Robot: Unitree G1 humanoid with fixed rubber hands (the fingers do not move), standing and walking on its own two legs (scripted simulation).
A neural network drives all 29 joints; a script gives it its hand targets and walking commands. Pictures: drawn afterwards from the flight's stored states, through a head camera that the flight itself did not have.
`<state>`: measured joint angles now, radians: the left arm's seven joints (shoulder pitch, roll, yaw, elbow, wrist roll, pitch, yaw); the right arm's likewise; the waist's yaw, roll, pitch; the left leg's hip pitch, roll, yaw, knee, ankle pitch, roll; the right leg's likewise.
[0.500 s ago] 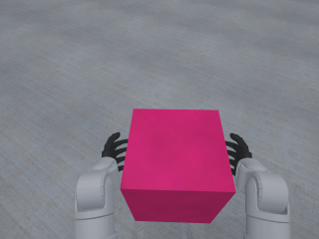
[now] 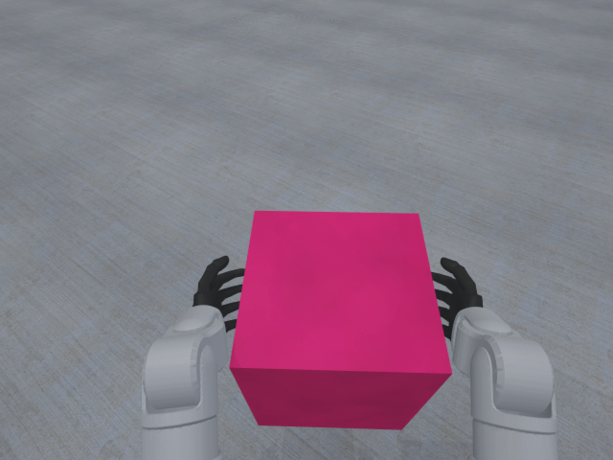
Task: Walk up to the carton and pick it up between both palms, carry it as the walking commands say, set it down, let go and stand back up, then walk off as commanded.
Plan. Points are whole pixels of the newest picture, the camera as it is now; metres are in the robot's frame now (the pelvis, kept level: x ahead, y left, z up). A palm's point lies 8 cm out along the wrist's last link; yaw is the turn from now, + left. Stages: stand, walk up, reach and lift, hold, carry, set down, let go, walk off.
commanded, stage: carry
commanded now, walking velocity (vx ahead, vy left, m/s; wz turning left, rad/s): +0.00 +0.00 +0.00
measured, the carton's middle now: (332, 327) +0.31 +0.01 +0.02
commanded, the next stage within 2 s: hold in 1.68 s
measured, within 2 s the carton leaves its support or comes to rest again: neither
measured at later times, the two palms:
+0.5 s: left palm (231, 310) +0.27 +0.13 +0.11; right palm (491, 317) +0.27 -0.17 +0.11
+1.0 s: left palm (224, 379) +0.19 +0.12 +0.10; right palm (523, 398) +0.18 -0.18 +0.10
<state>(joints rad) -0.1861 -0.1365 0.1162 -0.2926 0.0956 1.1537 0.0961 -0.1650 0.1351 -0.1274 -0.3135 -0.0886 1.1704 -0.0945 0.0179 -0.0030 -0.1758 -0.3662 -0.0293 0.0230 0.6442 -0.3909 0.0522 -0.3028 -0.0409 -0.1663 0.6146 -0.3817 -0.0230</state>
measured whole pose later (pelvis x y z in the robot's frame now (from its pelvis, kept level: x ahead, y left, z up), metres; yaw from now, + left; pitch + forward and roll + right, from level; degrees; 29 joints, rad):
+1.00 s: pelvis -0.07 -0.02 +0.00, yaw +0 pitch +1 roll +0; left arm -0.23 -0.14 0.12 -0.13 0.13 1.16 0.08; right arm -0.17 0.13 -0.16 -0.23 -0.12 1.21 -0.10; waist 0.02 0.00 -0.16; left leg -0.34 -0.02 0.03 0.61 -0.27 0.03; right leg -0.29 -0.03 -0.17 0.60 -0.32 -0.03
